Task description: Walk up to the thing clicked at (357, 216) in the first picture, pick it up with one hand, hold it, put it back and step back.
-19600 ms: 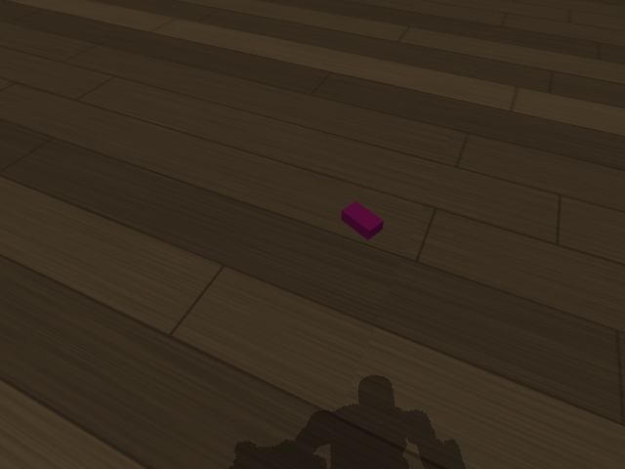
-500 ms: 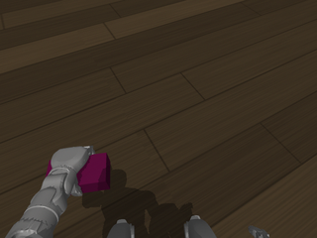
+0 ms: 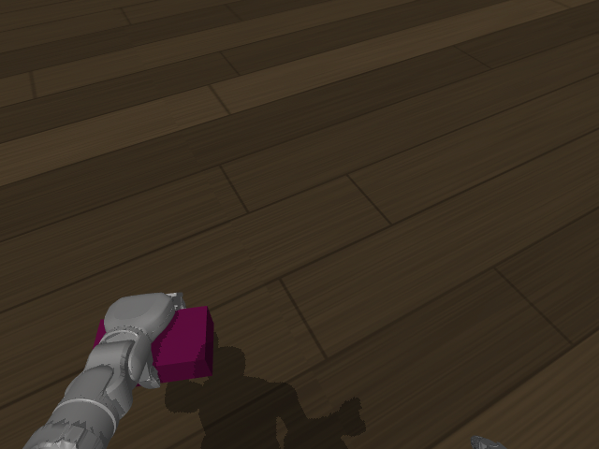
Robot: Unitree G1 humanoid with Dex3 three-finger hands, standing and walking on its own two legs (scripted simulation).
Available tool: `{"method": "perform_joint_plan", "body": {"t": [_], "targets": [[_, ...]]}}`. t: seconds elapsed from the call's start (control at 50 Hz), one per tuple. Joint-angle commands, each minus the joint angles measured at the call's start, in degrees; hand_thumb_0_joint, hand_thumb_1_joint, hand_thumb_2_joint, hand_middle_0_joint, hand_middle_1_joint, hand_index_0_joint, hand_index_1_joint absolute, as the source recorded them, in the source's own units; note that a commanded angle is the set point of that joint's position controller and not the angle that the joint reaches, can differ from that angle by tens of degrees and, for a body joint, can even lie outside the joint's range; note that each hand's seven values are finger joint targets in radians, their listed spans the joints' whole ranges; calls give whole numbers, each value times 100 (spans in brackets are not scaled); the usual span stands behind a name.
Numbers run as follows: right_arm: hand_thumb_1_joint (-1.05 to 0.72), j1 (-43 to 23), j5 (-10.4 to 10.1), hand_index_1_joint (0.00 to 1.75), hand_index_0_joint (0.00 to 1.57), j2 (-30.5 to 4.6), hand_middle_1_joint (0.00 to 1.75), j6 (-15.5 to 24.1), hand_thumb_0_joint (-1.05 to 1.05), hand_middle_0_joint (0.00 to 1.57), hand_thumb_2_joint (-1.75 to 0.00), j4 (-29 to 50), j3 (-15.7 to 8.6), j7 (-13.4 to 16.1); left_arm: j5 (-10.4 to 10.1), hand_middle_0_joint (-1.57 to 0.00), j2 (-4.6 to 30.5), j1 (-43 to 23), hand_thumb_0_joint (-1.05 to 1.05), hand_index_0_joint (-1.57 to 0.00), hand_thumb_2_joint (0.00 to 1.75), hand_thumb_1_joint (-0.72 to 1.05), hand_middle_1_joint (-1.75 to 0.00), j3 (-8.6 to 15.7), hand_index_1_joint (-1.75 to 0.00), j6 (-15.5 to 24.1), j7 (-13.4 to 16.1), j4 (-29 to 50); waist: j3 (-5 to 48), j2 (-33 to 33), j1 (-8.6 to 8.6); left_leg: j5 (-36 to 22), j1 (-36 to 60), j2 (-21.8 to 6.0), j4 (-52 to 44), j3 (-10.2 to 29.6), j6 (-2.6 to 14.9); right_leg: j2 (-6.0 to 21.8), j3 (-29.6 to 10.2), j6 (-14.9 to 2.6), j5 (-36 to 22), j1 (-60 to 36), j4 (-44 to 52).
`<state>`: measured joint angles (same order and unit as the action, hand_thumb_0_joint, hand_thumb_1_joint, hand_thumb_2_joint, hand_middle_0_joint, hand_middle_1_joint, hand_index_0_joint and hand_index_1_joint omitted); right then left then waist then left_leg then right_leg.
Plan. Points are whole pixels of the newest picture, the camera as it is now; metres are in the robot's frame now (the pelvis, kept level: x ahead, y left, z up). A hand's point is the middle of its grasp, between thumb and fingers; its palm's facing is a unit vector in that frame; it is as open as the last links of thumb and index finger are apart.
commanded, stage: hold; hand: left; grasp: from above
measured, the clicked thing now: (156, 347) +0.32 +0.23 -0.10
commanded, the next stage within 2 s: crouch in 1.80 s
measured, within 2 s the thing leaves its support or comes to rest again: neither
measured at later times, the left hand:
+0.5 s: hand (146, 331) +0.31 +0.22 -0.04, palm faces -0.48 -0.04 -0.88, open 11.6 cm
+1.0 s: hand (142, 346) +0.29 +0.21 -0.02, palm faces -0.48 -0.04 -0.88, open 11.6 cm
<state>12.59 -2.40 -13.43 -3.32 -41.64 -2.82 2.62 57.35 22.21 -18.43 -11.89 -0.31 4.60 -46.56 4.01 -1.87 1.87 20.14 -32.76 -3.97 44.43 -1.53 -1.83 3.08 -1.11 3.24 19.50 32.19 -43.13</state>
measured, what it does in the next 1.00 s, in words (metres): stands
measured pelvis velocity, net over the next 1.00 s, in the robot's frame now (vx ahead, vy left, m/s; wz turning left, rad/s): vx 0.00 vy -0.01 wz -0.01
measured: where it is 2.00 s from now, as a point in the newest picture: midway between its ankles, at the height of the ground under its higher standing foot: outside the picture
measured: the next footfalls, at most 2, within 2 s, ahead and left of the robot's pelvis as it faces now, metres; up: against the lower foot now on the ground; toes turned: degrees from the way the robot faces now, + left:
none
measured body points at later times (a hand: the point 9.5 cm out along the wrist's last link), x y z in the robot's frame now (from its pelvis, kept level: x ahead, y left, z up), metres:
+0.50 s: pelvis +0.02 +0.00 +0.02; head +0.04 -0.02 +0.47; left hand +0.33 +0.22 +0.02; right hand +0.14 -0.27 -0.10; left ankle +0.02 +0.14 -0.71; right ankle +0.02 -0.16 -0.71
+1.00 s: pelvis +0.00 -0.01 +0.02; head +0.01 -0.03 +0.47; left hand +0.31 +0.21 +0.03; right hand +0.14 -0.26 -0.10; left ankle +0.02 +0.14 -0.71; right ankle +0.02 -0.16 -0.71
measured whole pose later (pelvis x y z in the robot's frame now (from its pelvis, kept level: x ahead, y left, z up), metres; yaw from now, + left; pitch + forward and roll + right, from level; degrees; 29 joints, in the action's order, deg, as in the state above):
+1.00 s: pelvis +0.00 -0.01 +0.02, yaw -1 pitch +2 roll +1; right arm 10.4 -3.3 -14.2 -7.3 -38.5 -2.2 3.2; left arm 57.1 23.3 -13.2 -12.0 1.2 -2.6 -37.1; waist 1.2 -2.7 -0.4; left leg 14.2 -18.3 -3.8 30.9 -2.7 -2.4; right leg 2.9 -1.5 2.5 14.8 19.3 -32.2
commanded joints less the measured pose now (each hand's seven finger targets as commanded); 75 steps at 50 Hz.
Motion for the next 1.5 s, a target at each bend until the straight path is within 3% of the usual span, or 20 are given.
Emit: {"method": "perform_joint_plan", "body": {"t": [0.0, 0.14, 0.2, 0.36, 0.5, 0.74, 0.98, 1.04, 1.06, 1.08, 1.2, 1.24, 1.28, 1.3, 1.36, 1.38, 1.44, 1.48], "targets": [[-89, -113, -6, 30, 20, -854, 30, 173, 0, 20, -89, 589, -291, 87, 68, -89, 1266, -1865, 0, -91, 91, 57, -83, 529, -80, 78, 147, 1176, 1668, -78, -20, -1401, 1346, 396, -771, -19, 129, -434, 183, -296, -1167, -760, 743], [-89, -119, -20, 30, 20, -865, 30, 100, 0, 20, -89, 701, -317, 60, 34, -90, 1178, -1816, 0, -91, 94, 56, -82, 517, -80, 106, 47, 1329, 1621, -3, -15, -1818, 1609, 392, -915, -84, 137, -440, 186, -288, -1549, -1054, 879], [-89, -140, -34, 30, 20, -856, 30, 60, 0, 20, -89, 736, -323, 52, 60, -88, 1266, -1799, 0, -89, 95, 54, -84, 558, -82, 106, 11, 1431, 1749, -2, -95, -2093, 1710, 434, -923, -130, 156, -418, 149, -262, -1890, -1301, 924], [-89, -241, -59, 30, 20, -856, 30, -55, 0, 20, -89, 812, -322, 58, 52, -90, 1292, -1766, 0, -92, 92, 59, -83, 554, -81, 96, -141, 1692, 1626, 65, -99, -2126, 1874, 454, -1089, -198, 205, -399, 140, -233, -2030, -1445, 1086], [-89, -398, -79, 30, 20, -853, 30, -130, 0, 20, -89, 932, -283, 70, 5, -90, 1301, -1624, 0, -92, 91, 58, -82, 569, -80, 93, -248, 1784, 1418, -55, -171, -1910, 1979, 419, -1340, -181, 181, -425, 181, -277, -1645, -1499, 1242], [-89, -580, -103, 30, 20, -836, 30, -170, 0, 20, -89, 1033, -240, 96, 3, -88, 1292, -1543, 0, -90, 92, 55, -84, 560, -81, 78, -361, 1998, 1276, 93, -202, -1767, 2145, 434, -1531, -233, 225, -396, 148, -258, -1525, -1563, 1478], [-89, -810, -75, 30, 20, -792, 30, -121, 0, 20, -90, 1084, -148, 138, -37, -87, 1423, -1415, 0, -90, 88, 56, -87, 720, -84, 153, -401, 2123, 1095, 202, -239, -1324, 2184, 465, -1719, -235, 243, -360, 135, -237, -1020, -1612, 1758], [-89, -842, -82, 30, 20, -793, 30, -112, 0, 20, -90, 1056, -158, 149, -34, -88, 1500, -1537, 0, -91, 90, 57, -88, 765, -84, 147, -411, 2278, 1186, -23, -272, -1410, 2267, 441, -1773, -235, 214, -380, 152, -266, -1094, -1644, 1725], [-89, -847, -82, 30, 20, -802, 30, -113, 0, 20, -90, 1069, -152, 145, -26, -88, 1352, -1422, 0, -90, 90, 56, -86, 657, -83, 134, -431, 2195, 1082, 79, -219, -1363, 2277, 429, -1800, -225, 215, -385, 160, -271, -1044, -1649, 1740], [-89, -854, -92, 30, 20, -786, 30, -105, 0, 20, -90, 1077, -160, 149, -36, -87, 1383, -1556, 0, -90, 90, 56, -87, 659, -84, 160, -449, 2457, 1172, 18, -270, -1375, 2306, 431, -1807, -221, 219, -385, 155, -271, -1052, -1683, 1750], [-89, -936, -93, 30, 20, -786, 30, -86, 0, 20, -90, 1079, -138, 164, -99, -86, 1361, -1179, 0, -90, 89, 56, -88, 693, -84, 130, -564, 2293, 959, 121, -286, -1292, 2265, 415, -1902, -208, 218, -399, 180, -272, -957, -1700, 1835], [-90, -990, -94, 30, 20, -762, 30, -76, 0, 20, -90, 1123, -104, 174, -120, -87, 1289, -1323, 0, -90, 88, 56, -87, 570, -84, 170, -613, 2381, 853, 124, -238, -1158, 2266, 426, -1934, -206, 229, -386, 165, -273, -843, -1604, 1883], [-89, -953, -92, 30, 20, -760, 30, -73, 0, 20, -90, 1123, -113, 178, -95, -85, 1447, -1314, 0, -89, 88, 54, -88, 723, -84, 200, -612, 2464, 991, 53, -279, -1195, 2318, 450, -1925, -232, 238, -363, 137, -266, -880, -1669, 1897], [-90, -958, -92, 30, 20, -745, 30, -67, 0, 20, -90, 1133, -96, 176, -119, -85, 1364, -1406, 0, -89, 88, 54, -88, 628, -85, 219, -611, 2592, 1049, 46, -259, -1258, 2357, 443, -1924, -216, 225, -374, 152, -271, -922, -1700, 1872], [-90, -992, -90, 30, 20, -746, 30, -72, 0, 20, -90, 1115, -93, 187, -79, -87, 1434, -1320, 0, -90, 91, 54, -88, 728, -85, 204, -562, 2535, 1048, 6, -295, -1399, 2409, 428, -1929, -208, 205, -396, 181, -280, -1035, -1734, 1853], [-90, -1009, -99, 30, 20, -727, 30, -71, 0, 20, -90, 1136, -85, 185, -70, -86, 1300, -1345, 0, -90, 89, 55, -90, 611, -86, 199, -547, 2546, 988, 32, -270, -1371, 2398, 430, -1942, -217, 211, -395, 181, -285, -1017, -1696, 1866], [-89, -973, -95, 30, 20, -755, 30, -84, 0, 20, -90, 1095, -114, 179, -71, -87, 1445, -1311, 0, -90, 93, 55, -90, 772, -86, 180, -483, 2511, 1080, -108, -308, -1498, 2445, 424, -1961, -213, 187, -399, 186, -304, -1138, -1772, 1831], [-89, -968, -90, 30, 20, -753, 30, -91, 0, 20, -90, 1103, -120, 169, -20, -87, 1268, -1261, 0, -89, 93, 54, -88, 598, -85, 173, -499, 2504, 1020, 53, -266, -1474, 2431, 412, -1942, -199, 202, -402, 190, -287, -1126, -1733, 1852]]}}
